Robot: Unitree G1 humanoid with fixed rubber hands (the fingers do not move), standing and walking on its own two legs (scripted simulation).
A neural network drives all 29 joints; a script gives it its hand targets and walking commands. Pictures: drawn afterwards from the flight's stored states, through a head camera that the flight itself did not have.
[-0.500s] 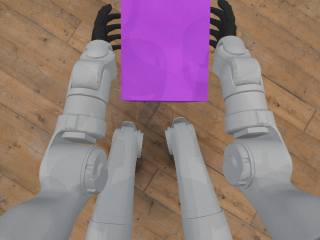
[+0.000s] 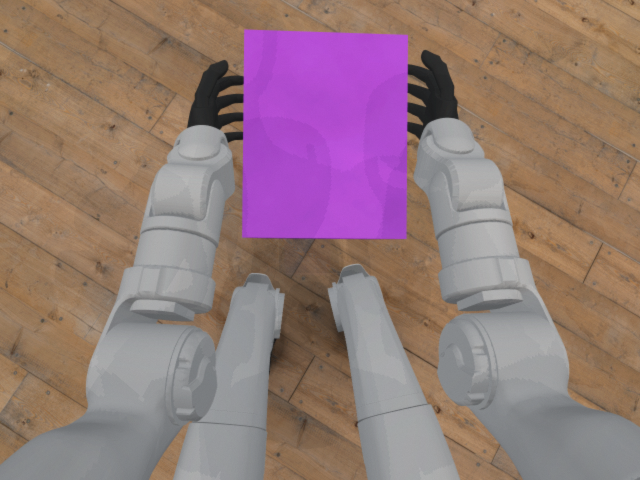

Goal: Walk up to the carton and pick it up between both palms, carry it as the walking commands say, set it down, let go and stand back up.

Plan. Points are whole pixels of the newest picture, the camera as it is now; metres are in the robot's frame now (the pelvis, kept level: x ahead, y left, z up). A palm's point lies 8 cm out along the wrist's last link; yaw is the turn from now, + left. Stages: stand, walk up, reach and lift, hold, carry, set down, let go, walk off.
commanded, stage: reach and lift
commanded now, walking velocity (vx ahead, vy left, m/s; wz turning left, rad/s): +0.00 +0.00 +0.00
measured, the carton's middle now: (320, 159) +0.46 -0.03 -0.12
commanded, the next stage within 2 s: none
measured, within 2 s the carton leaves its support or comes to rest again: neither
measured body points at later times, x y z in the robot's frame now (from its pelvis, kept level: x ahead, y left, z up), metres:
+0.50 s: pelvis +0.02 +0.00 +0.06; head +0.22 -0.01 +0.46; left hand +0.46 +0.11 +0.02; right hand +0.46 -0.15 +0.02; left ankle +0.14 +0.11 -0.58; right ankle +0.16 -0.14 -0.58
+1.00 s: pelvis +0.02 +0.00 +0.11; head +0.16 -0.01 +0.53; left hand +0.45 +0.10 +0.10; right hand +0.44 -0.16 +0.10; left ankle +0.14 +0.11 -0.58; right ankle +0.16 -0.14 -0.58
